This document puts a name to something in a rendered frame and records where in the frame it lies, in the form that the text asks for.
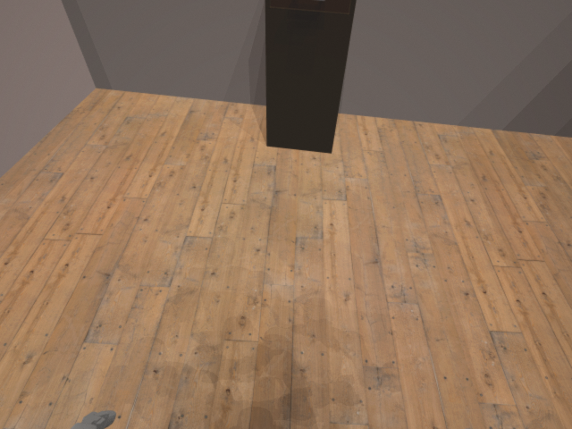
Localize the robot left hand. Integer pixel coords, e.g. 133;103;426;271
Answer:
71;410;116;429

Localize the cabinet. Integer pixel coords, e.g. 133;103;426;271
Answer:
265;0;357;154

